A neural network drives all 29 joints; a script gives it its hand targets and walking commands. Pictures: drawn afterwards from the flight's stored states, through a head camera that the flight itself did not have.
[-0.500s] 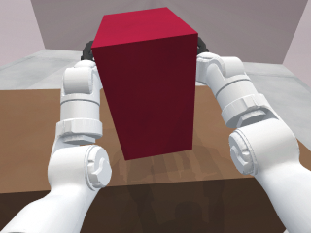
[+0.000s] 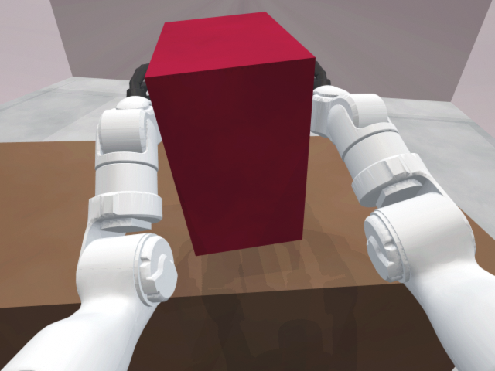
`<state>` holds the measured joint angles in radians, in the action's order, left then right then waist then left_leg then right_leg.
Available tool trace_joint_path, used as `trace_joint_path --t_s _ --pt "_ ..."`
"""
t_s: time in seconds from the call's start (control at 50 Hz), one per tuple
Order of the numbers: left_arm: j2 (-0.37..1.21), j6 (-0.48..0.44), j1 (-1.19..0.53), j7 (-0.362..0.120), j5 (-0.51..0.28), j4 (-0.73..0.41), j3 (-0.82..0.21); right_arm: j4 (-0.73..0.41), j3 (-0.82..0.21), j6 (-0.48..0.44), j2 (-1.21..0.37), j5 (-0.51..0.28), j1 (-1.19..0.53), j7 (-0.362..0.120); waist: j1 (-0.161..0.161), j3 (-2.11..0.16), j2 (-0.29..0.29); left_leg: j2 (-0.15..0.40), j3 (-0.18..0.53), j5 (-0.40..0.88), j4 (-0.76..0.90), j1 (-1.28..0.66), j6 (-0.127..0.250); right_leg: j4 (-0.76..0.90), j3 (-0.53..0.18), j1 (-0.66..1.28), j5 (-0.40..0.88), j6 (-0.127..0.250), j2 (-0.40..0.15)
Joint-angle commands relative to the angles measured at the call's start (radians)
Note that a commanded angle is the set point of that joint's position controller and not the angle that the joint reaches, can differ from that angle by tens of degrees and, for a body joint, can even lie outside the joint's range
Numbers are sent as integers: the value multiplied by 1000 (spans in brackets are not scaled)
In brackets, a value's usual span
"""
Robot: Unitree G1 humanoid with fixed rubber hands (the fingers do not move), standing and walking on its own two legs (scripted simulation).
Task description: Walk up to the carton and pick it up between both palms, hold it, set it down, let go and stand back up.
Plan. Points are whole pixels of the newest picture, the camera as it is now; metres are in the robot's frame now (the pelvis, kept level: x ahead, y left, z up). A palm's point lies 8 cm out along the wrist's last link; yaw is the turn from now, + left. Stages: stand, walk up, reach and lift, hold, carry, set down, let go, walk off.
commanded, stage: hold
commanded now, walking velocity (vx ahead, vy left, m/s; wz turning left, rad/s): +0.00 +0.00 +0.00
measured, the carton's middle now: (232, 128) +0.40 +0.01 +0.28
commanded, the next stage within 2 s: none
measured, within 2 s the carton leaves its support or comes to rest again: neither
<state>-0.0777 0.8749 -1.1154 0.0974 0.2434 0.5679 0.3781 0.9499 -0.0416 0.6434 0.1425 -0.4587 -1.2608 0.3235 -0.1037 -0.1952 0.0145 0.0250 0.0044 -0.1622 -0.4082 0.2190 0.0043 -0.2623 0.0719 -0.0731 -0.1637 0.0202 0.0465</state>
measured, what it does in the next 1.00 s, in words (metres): stands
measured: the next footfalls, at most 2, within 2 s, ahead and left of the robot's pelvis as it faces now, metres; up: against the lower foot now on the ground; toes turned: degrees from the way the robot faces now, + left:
none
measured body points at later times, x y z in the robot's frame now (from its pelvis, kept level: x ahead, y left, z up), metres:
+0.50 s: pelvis +0.00 +0.00 +0.00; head -0.09 +0.03 +0.44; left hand +0.40 +0.14 +0.32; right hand +0.39 -0.12 +0.33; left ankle +0.04 +0.11 -0.75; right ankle -0.01 -0.10 -0.75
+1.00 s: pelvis +0.00 +0.00 +0.00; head -0.09 +0.03 +0.44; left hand +0.40 +0.14 +0.32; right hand +0.39 -0.12 +0.33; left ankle +0.04 +0.11 -0.75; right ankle -0.01 -0.10 -0.75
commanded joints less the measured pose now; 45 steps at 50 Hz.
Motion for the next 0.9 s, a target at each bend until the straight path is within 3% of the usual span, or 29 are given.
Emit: trace_joint_path --t_s 0.0,0.06,0.12,0.16,0.2,0.22,0.26,0.3,0.38,0.44,0.46,0.5,0.58,0.68,0.72,0.78,0.88 --pt "593 -70 -787 -162 -181 -130 -298 -346 -118 -23 -624 -161 -772 -102 -9 -333 -90 -51 53 254 4 -251 -64 16 -82 13 261 -87 25" --pt "610 -63 -783 -159 -190 -173 -335 -346 -121 -19 -623 -165 -748 -104 -24 -344 -113 -45 58 274 4 -265 -76 15 -78 8 254 -76 33" --pt "596 -64 -815 -159 -188 -151 -318 -323 -102 -15 -622 -151 -758 -111 -16 -312 -95 -40 54 178 25 -231 -69 26 -77 -13 161 -79 33" --pt "616 -70 -811 -152 -205 -148 -340 -338 -103 -19 -632 -146 -769 -113 -20 -323 -105 -39 61 185 26 -216 -69 23 -82 -8 175 -74 29" --pt "602 -73 -808 -151 -197 -149 -324 -331 -107 -16 -637 -151 -758 -114 -4 -324 -96 -45 60 212 20 -220 -64 23 -84 -10 195 -78 30" --pt "601 -74 -820 -147 -192 -154 -320 -316 -105 -14 -642 -149 -760 -115 -13 -323 -98 -42 60 212 23 -224 -68 22 -80 -21 196 -78 32" --pt "592 -66 -757 -153 -172 -140 -293 -338 -120 -12 -638 -160 -726 -110 17 -308 -81 -46 58 256 18 -236 -62 24 -84 0 246 -87 30" --pt "569 -57 -741 -165 -151 -94 -268 -270 -96 -6 -610 -144 -712 -111 -1 -242 -75 -45 49 187 40 -217 -65 36 -80 -14 171 -88 32" --pt "590 -68 -792 -163 -187 -127 -300 -321 -98 -18 -622 -146 -764 -114 -6 -314 -82 -44 54 199 25 -230 -63 26 -81 -10 187 -78 31" --pt "601 -80 -857 -155 -192 -86 -294 -264 -59 -20 -630 -117 -801 -124 -15 -289 -99 -32 66 104 41 -195 -65 32 -78 -53 85 -71 33" --pt "600 -88 -834 -151 -194 -89 -299 -305 -91 -28 -639 -126 -814 -124 -1 -321 -76 -39 60 143 32 -193 -56 28 -84 -28 136 -74 27" --pt "577 -92 -824 -151 -180 -77 -273 -279 -92 -27 -650 -133 -790 -118 7 -307 -61 -49 52 176 26 -189 -52 28 -91 -20 179 -84 20" --pt "572 -82 -788 -160 -179 -110 -279 -296 -99 -20 -632 -152 -738 -108 -10 -328 -73 -52 53 235 16 -234 -56 27 -88 2 235 -86 23" --pt "586 -79 -837 -161 -193 -101 -299 -297 -83 -21 -625 -138 -798 -111 -21 -315 -86 -45 54 134 34 -205 -54 28 -86 -28 134 -78 19" --pt "616 -84 -826 -148 -206 -128 -316 -315 -94 -25 -641 -146 -782 -116 -14 -342 -111 -39 62 197 24 -222 -64 20 -83 -23 187 -73 27" --pt "579 -71 -781 -157 -173 -57 -265 -303 -89 -20 -619 -140 -786 -112 2 -294 -66 -43 57 178 28 -213 -58 29 -80 -14 167 -81 28" --pt "585 -72 -781 -165 -164 -70 -284 -266 -78 -21 -608 -136 -746 -113 -13 -272 -103 -45 51 185 24 -210 -66 34 -87 -19 173 -74 25"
